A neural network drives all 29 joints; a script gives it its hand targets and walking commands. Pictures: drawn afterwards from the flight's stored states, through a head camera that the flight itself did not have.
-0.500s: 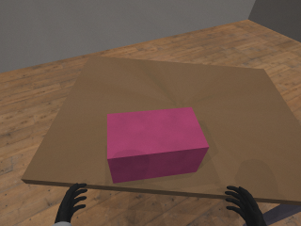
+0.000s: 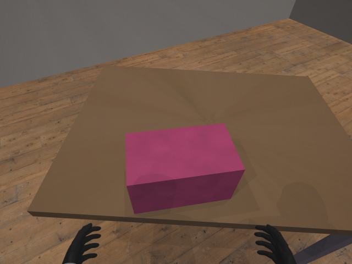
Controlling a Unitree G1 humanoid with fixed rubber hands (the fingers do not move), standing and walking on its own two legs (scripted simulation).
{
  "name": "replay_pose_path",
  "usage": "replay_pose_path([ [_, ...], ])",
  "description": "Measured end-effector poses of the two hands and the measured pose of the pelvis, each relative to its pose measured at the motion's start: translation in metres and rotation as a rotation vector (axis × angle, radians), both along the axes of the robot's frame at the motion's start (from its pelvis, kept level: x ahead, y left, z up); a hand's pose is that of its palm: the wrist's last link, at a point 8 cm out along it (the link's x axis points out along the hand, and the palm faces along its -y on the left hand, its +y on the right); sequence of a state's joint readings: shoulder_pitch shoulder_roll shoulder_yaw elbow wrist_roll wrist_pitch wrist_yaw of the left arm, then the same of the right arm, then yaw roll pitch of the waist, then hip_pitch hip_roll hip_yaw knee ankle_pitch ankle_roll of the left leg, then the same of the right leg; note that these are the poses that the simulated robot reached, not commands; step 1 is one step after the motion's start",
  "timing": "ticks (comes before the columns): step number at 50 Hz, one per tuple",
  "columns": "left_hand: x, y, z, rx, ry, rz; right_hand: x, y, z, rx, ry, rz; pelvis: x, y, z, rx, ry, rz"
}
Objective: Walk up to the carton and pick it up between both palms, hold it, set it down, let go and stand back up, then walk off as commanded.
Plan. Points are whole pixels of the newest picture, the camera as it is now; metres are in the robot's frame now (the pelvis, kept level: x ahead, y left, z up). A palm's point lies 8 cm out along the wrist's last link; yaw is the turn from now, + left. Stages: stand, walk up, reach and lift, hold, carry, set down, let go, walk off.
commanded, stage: set down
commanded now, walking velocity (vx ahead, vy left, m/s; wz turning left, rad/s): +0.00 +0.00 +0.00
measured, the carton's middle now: (180, 167) +0.39 +0.00 -0.05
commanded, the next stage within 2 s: let go in 0.10 s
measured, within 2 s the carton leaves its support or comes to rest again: neither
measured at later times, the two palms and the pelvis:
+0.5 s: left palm (78, 261) +0.15 +0.23 -0.08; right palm out of the picture +0.14 -0.24 -0.08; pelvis -0.01 +0.00 +0.00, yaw +0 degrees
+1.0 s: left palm out of the picture +0.11 +0.30 -0.09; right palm out of the picture +0.10 -0.30 -0.07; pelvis -0.02 +0.00 -0.01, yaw +2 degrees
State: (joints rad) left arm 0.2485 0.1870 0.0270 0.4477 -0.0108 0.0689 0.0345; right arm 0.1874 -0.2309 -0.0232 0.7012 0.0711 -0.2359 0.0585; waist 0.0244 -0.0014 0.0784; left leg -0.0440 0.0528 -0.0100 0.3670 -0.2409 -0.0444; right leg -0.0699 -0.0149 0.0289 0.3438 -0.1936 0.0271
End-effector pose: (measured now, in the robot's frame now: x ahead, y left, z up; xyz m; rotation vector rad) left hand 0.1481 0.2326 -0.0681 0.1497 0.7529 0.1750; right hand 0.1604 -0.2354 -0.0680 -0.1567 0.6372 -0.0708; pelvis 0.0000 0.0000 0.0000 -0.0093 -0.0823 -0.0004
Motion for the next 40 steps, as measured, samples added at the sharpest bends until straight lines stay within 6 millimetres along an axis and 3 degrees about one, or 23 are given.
replay_pose_path([
  [14, 0.003, -0.006, -0.006, -0.01, 0.059, -0.053, -0.018, -0.002, -0.009, -0.032, 0.043, -0.03, -0.004, 0.0, -0.001, 0.001, -0.014, -0.003],
  [31, 0.002, -0.006, -0.007, -0.003, 0.068, -0.058, -0.014, -0.002, -0.006, -0.057, 0.033, -0.015, -0.008, -0.002, -0.002, 0.001, -0.027, -0.001],
  [34, 0.0, 0.005, -0.009, 0.034, 0.044, -0.07, -0.019, -0.013, -0.01, -0.107, 0.104, -0.009, -0.009, -0.003, -0.004, 0.003, -0.002, 0.011],
  [40, -0.018, 0.051, -0.011, 0.13, 0.069, -0.037, -0.04, -0.056, -0.005, -0.219, 0.207, -0.055, -0.012, -0.003, -0.006, 0.001, 0.013, 0.022],
])
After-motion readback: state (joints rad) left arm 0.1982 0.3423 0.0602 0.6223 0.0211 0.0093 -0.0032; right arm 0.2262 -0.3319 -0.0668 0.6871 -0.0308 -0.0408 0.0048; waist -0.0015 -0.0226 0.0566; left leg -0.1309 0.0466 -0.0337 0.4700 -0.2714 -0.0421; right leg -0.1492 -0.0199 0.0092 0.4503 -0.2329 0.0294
